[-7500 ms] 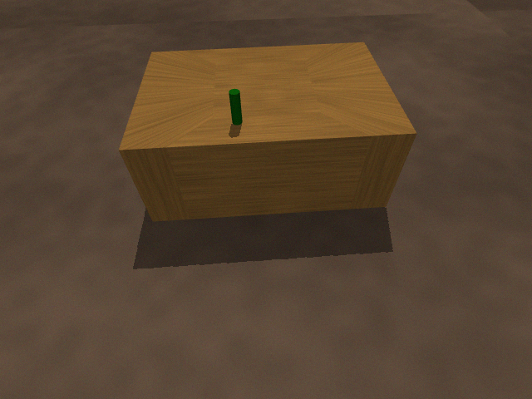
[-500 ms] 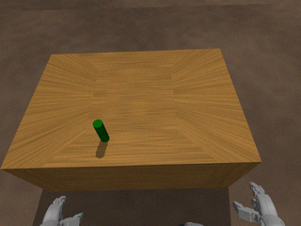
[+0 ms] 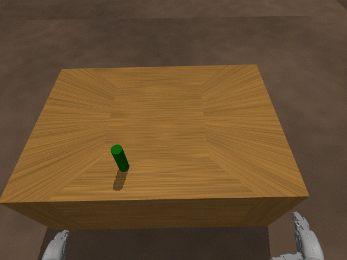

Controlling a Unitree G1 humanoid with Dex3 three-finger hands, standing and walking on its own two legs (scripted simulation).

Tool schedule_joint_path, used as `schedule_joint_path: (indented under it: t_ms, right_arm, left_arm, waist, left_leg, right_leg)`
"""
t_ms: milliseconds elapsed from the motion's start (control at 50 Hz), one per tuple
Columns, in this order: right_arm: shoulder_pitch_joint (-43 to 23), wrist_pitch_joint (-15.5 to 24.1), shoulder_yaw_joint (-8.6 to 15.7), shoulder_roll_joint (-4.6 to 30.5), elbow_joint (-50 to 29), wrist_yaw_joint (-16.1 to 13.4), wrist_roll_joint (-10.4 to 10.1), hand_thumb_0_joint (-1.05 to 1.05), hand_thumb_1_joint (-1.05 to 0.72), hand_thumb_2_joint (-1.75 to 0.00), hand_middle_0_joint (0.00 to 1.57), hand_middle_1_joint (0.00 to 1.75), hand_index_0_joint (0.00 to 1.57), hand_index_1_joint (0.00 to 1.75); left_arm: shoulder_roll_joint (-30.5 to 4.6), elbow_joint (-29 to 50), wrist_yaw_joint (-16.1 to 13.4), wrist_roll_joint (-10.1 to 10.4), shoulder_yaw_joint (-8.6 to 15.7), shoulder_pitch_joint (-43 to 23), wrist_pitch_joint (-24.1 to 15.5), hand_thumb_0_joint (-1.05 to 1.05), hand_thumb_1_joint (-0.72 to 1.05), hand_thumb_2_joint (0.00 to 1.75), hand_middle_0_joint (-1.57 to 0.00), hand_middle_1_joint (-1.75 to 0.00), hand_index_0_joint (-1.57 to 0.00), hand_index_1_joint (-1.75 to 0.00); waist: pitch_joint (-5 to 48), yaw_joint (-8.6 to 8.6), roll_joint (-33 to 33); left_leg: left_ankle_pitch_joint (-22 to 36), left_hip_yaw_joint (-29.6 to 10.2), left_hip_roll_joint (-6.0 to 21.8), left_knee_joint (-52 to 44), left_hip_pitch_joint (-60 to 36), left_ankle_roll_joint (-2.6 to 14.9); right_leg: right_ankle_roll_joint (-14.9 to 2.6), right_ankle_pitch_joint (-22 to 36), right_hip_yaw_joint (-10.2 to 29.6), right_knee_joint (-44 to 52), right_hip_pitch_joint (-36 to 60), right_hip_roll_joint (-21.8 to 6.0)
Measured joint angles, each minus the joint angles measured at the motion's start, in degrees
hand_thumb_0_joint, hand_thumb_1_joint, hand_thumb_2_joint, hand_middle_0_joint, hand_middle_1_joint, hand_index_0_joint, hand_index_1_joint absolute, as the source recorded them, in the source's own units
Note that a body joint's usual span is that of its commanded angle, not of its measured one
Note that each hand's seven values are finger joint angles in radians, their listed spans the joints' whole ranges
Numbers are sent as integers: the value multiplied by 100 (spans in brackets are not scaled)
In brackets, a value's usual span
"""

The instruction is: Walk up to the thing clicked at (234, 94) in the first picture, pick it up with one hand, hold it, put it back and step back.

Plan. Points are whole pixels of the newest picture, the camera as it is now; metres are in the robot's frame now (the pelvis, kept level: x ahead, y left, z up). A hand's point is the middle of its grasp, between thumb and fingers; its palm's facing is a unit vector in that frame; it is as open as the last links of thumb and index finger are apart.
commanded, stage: go down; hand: left
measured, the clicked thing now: (120, 158) +0.50 +0.21 -0.23
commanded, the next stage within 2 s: none
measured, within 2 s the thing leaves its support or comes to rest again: neither
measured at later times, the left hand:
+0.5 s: hand (73, 259) +0.16 +0.25 -0.10, palm faces +0.09 -0.94 -0.32, open 17.5 cm
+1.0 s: hand (52, 223) +0.23 +0.30 -0.05, palm faces +0.20 -0.94 -0.28, open 17.4 cm
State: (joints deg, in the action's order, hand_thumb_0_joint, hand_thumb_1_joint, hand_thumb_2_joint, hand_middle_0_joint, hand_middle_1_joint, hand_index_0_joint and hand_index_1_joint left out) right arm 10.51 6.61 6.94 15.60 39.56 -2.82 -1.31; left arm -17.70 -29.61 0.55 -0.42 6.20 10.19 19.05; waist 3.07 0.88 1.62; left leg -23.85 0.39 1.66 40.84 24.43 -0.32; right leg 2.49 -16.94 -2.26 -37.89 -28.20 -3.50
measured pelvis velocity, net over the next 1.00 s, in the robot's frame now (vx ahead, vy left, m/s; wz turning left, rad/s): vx -0.01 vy -0.01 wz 0.03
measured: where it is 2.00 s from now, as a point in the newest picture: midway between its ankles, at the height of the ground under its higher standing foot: outside the picture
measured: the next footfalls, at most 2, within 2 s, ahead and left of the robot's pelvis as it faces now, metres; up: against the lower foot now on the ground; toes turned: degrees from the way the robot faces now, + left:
none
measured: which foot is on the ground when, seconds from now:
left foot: down 0.00-1.00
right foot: down 0.00-1.00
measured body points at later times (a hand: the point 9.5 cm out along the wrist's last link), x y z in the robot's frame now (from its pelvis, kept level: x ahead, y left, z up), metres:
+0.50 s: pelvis +0.00 +0.00 -0.01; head +0.03 +0.00 +0.44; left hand +0.15 +0.30 -0.08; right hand +0.16 -0.27 -0.08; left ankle -0.04 +0.12 -0.72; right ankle +0.02 -0.15 -0.72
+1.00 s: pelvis -0.01 -0.01 -0.01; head +0.01 +0.01 +0.44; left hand +0.21 +0.35 -0.03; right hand +0.16 -0.25 -0.06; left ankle -0.04 +0.12 -0.72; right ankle +0.02 -0.15 -0.72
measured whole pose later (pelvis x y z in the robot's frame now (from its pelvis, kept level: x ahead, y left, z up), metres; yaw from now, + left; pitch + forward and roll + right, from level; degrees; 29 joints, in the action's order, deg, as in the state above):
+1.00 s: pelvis -0.01 -0.01 -0.01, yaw +2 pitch +7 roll -2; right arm 19.3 11.5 0.9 11.9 24.5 -5.5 -1.6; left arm -26.4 -26.4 9.1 3.0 17.1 1.7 17.9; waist 5.8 1.2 0.3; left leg -26.7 -1.8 1.8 48.2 28.9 -0.8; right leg 2.0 -20.0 -4.0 -44.7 -31.7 -3.6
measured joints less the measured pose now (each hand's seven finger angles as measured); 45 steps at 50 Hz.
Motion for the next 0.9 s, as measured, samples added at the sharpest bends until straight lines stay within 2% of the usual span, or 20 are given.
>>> schedule_joint_path:
  t_ms: [180, 540, 780, 900]
  right_arm:
    - [173, 74, -15, -66, -230, 37, -3, -1, 48, -5, 5, 5, 6, 5]
    - [517, 128, -108, -128, -813, -4, 11, -1, 51, -5, 5, 5, 6, 5]
    - [771, 240, -247, -215, -1273, -113, -21, -1, 51, -5, 5, 5, 6, 5]
    - [905, 366, -526, -290, -1490, -256, -31, -1, 51, -5, 5, 5, 6, 5]
  left_arm:
    - [-38, 392, 124, 3, 31, 187, 354, -1, -56, 1, -8, -5, -8, -5]
    - [-138, 974, 277, 55, 316, 474, 462, -1, -55, 3, -7, -5, -7, -5]
    - [-288, 1168, 481, 142, 518, 529, 384, -1, -57, 5, -7, -6, -7, -7]
    - [-508, 996, 541, 195, 790, 9, 167, -1, -56, 6, -7, -6, -7, -7]
  waist:
    - [115, -16, 15]
    - [223, 9, 5]
    - [234, -9, -33]
    - [272, -6, -95]
  left_leg:
    - [-112, -40, -22, 118, 43, 19]
    - [-224, -100, -7, 412, 235, -3]
    - [-263, -142, 2, 607, 408, -23]
    - [-277, -201, -4, 658, 363, -38]
  right_leg:
    - [27, -118, -35, -106, -19, -28]
    - [1, -244, -77, -398, -195, -23]
    - [-19, -285, -105, -578, -349, -20]
    - [-33, -320, -160, -629, -280, -29]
